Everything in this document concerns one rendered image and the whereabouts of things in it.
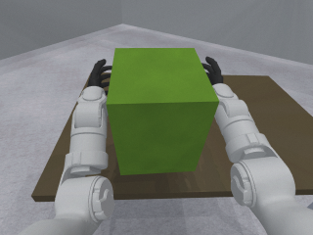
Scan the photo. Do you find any left robot upper arm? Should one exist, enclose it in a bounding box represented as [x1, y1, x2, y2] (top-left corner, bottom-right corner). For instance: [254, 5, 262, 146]
[18, 175, 115, 235]

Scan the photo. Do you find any robot left forearm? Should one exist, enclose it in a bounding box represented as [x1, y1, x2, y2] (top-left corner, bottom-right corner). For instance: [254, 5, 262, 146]
[54, 86, 109, 212]

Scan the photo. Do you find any robot right hand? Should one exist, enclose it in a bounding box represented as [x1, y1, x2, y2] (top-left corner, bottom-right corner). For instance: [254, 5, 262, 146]
[201, 57, 224, 85]

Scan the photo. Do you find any table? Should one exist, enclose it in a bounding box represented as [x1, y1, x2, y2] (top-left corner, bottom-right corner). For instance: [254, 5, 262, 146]
[31, 72, 313, 210]

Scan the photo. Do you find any robot right forearm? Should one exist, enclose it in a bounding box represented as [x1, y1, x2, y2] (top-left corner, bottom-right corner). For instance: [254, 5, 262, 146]
[212, 83, 296, 194]

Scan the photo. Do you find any right robot upper arm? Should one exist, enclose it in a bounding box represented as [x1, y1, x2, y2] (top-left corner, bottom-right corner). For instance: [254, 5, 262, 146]
[230, 156, 313, 235]

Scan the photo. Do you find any carton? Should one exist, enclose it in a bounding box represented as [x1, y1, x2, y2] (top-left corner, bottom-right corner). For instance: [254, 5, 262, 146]
[106, 48, 220, 175]

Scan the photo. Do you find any robot left hand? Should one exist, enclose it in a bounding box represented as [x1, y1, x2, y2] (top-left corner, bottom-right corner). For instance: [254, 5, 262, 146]
[87, 59, 112, 95]

